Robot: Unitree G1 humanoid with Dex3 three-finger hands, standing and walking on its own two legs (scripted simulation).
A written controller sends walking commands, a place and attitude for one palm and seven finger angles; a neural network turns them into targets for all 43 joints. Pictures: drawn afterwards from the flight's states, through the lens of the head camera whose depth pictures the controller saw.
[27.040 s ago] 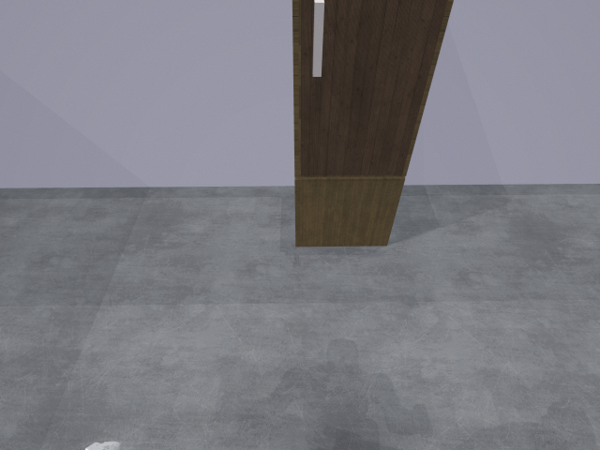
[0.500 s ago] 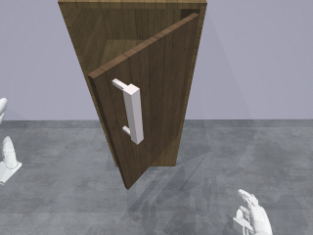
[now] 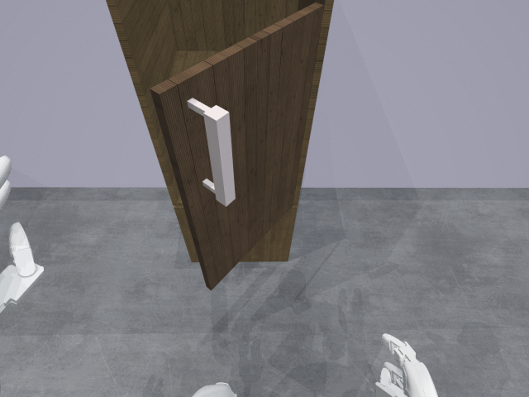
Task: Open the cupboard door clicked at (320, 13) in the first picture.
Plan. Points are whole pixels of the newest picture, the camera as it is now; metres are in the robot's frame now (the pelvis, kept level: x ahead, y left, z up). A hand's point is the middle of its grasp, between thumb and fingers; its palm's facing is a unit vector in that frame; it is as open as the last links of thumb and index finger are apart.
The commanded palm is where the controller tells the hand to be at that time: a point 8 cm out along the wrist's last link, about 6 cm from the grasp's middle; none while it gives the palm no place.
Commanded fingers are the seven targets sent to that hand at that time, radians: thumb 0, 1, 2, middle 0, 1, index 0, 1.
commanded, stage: step back with the hand held close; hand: left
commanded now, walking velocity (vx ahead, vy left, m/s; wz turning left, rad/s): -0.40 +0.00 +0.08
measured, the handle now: (211, 155) +0.42 +0.12 +0.13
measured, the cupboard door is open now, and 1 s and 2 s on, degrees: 50 50 50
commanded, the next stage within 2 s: stop stepping back and stand still in 0.12 s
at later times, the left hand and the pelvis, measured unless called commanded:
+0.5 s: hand out of the picture +0.07 +0.26 +0.16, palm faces +0.44 -0.76 -0.47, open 7.4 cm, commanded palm +0.01 +0.29 +0.18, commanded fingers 0.00 0.90 0.90 -0.20 -0.30 -0.20 -0.30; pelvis -0.12 -0.01 +0.00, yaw +1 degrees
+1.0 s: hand out of the picture +0.03 +0.26 +0.16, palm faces +0.46 -0.76 -0.46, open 7.4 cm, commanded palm none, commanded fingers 0.00 0.90 0.90 -0.20 -0.30 -0.20 -0.30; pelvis -0.15 -0.01 +0.00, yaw +4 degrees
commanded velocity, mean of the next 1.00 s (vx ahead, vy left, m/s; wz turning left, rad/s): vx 0.05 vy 0.02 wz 0.02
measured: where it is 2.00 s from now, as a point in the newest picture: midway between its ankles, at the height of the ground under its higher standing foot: outside the picture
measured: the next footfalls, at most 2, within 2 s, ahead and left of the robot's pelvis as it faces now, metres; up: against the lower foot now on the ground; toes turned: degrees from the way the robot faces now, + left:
left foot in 0.16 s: +0.00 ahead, +0.13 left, +0.00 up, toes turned +3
right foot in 0.40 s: -0.09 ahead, -0.11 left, +0.00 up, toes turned +8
